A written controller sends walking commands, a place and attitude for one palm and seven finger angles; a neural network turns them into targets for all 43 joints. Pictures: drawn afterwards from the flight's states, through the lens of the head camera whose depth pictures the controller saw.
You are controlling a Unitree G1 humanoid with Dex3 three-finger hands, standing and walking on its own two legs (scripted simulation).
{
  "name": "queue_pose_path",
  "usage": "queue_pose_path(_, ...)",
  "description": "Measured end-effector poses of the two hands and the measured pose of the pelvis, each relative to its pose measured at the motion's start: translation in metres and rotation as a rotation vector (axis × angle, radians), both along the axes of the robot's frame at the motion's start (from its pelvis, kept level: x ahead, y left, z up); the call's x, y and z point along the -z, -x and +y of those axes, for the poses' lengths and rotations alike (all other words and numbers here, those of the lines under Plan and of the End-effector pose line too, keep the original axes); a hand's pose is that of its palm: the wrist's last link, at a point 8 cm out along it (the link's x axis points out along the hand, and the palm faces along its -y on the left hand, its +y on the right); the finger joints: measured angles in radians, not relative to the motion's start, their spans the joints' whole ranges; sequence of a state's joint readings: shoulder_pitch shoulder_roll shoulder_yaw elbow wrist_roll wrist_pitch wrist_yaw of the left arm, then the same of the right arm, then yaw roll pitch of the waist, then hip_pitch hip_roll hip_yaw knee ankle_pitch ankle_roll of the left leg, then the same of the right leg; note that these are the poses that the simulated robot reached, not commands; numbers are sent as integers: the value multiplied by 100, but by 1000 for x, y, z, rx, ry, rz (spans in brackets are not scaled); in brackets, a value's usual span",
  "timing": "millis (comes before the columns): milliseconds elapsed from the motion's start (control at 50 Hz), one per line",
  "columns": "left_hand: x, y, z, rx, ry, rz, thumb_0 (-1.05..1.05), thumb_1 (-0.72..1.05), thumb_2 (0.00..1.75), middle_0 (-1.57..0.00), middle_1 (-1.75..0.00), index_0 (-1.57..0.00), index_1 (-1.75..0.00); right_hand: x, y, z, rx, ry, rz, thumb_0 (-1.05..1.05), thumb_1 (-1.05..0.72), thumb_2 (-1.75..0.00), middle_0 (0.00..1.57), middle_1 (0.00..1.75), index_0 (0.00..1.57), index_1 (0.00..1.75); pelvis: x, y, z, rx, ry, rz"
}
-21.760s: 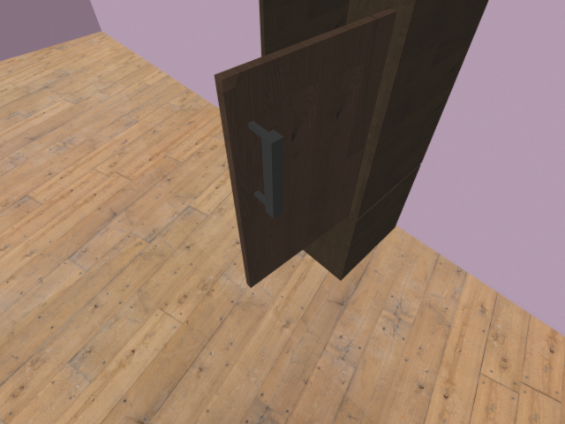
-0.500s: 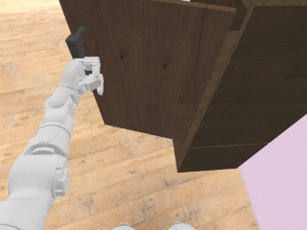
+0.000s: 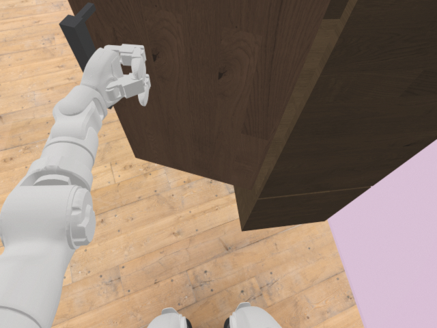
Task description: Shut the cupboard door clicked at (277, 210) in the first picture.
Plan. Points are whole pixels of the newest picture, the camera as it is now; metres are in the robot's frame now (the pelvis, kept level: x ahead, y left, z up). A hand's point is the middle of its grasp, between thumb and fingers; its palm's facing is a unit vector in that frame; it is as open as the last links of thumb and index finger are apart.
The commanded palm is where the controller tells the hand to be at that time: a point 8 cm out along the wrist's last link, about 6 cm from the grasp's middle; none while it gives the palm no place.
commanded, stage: push the door shut along its arc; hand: left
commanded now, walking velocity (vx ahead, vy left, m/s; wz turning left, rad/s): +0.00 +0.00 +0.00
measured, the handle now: (99, 60) +0.58 +0.16 +0.11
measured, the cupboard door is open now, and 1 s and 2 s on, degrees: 66 55 55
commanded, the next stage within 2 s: pull the fist back off the door in 0.48 s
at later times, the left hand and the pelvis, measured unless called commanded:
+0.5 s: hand (158, 66) +0.55 +0.05 +0.12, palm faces -0.47 -0.89 -0.01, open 3.2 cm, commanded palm +0.58 +0.07 +0.12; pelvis +0.01 -0.01 -0.01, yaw +0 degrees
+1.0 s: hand (174, 67) +0.56 +0.02 +0.11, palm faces -0.03 -1.00 -0.01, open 3.1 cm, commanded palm +0.52 +0.07 +0.12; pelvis +0.01 -0.01 +0.00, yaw -2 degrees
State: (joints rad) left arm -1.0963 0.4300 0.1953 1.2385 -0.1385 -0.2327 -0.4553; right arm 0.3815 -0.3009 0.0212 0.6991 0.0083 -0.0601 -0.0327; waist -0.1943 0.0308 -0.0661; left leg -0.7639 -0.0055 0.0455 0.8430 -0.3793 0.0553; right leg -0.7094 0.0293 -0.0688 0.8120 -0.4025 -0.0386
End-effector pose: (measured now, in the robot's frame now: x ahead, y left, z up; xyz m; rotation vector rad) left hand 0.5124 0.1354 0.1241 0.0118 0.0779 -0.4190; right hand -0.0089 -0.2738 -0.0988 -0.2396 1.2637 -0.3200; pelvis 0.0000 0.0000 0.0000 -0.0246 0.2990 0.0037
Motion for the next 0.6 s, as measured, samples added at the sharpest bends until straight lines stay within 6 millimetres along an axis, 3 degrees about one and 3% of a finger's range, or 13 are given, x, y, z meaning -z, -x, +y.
queue_pose_path(140, 1, -24, -14, 16, 9, 9, 1, 89, 90, -129, -150, -130, -150, 1, 7, -1, 34, 10, 12, 1, -91, -90, 20, 30, 20, 30, 4, -3, -2, 17, 0, 33)
queue_pose_path(340, 0, -37, -19, 45, -20, 18, 0, 89, 92, -129, -150, -129, -150, 6, 27, 0, 54, -5, 123, 1, -91, -90, 20, 30, 20, 30, 7, -9, -6, 11, 0, 60)
queue_pose_path(600, -2, -47, -38, 81, -24, 19, 2, 100, 99, -129, -150, -129, -150, 10, 23, -8, 34, 24, 139, 1, -91, -90, 20, 30, 21, 30, 13, -9, -7, -2, 2, 85)
